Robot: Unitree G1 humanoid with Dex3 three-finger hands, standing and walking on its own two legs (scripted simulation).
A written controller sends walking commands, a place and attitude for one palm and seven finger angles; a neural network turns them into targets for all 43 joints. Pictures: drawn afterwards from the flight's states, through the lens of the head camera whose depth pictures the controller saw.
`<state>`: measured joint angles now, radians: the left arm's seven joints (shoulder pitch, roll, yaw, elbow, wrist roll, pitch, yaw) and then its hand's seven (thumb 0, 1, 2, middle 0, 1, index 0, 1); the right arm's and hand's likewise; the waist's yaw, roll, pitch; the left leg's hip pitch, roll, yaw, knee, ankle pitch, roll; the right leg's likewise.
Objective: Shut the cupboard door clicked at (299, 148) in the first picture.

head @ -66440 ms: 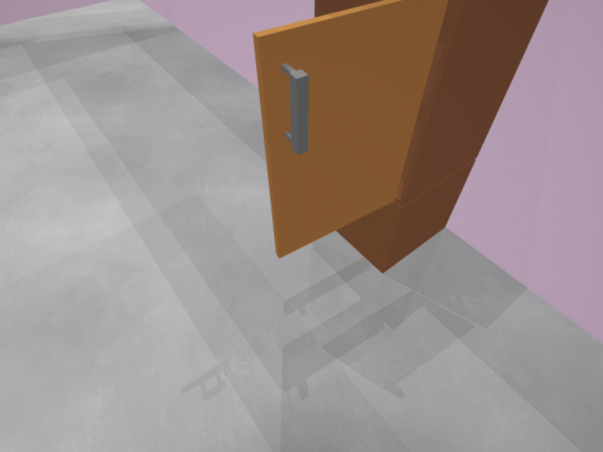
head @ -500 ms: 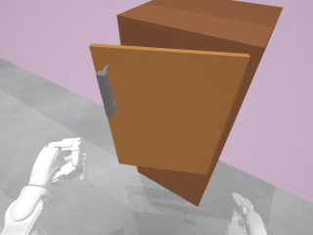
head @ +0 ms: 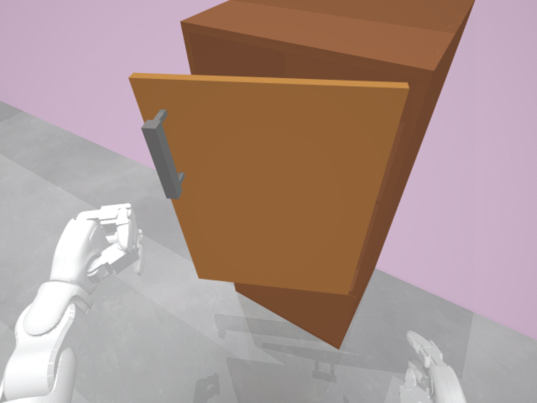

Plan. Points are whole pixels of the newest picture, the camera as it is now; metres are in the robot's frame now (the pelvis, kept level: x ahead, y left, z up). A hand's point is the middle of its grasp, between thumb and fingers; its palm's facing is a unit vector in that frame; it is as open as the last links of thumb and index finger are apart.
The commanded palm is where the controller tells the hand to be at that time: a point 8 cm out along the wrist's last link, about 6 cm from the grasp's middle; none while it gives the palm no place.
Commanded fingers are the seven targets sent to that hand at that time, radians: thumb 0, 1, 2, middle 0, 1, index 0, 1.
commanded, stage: bring the fist close to the handle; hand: left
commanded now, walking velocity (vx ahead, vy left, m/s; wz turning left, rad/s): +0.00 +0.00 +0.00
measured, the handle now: (168, 155) +0.47 +0.22 +0.13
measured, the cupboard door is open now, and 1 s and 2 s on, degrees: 23 23 14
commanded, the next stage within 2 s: push the door shut along its arc in 1.12 s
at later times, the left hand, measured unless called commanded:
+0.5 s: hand (160, 215) +0.33 +0.19 +0.13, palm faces -0.05 -1.00 -0.04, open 3.1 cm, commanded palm +0.32 +0.24 +0.14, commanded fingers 0.00 0.90 0.90 -1.30 -1.50 -1.30 -1.50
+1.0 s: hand (166, 193) +0.37 +0.19 +0.14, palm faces -0.02 -1.00 -0.04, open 3.1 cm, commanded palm +0.34 +0.24 +0.14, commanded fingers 0.00 0.90 0.90 -1.30 -1.50 -1.30 -1.50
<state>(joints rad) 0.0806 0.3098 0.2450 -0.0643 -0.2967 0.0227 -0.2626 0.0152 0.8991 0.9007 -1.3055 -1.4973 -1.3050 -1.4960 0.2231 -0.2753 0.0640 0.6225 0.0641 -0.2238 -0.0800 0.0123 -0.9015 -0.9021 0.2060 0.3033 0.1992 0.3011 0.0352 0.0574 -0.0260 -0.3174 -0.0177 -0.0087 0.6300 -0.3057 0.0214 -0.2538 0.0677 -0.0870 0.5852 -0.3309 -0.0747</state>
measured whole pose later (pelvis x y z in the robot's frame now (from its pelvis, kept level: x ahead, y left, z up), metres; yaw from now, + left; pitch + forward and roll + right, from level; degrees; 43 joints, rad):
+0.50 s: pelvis +0.01 +0.02 +0.00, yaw -1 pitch +1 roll +0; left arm -0.12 0.27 0.17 0.07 -0.24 0.06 -0.20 0.02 0.90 0.90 -1.30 -1.50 -1.30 -1.50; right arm 0.21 -0.26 0.06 0.61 0.06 -0.17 -0.07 0.01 -0.90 -0.90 0.21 0.30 0.20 0.30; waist 0.01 0.04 -0.02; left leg -0.32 -0.05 0.02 0.60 -0.31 0.06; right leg -0.27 0.04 -0.06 0.58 -0.34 -0.05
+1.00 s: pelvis +0.01 +0.03 +0.01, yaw -2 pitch +1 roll +0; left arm -0.29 0.28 0.19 0.30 -0.22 0.02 -0.17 0.02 0.90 0.90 -1.30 -1.50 -1.30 -1.50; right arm 0.25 -0.27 0.05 0.62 0.06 -0.09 -0.05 0.01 -0.90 -0.90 0.21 0.30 0.20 0.30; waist -0.01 0.03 -0.03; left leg -0.29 -0.04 0.03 0.56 -0.29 0.06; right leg -0.25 0.04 -0.04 0.54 -0.31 -0.05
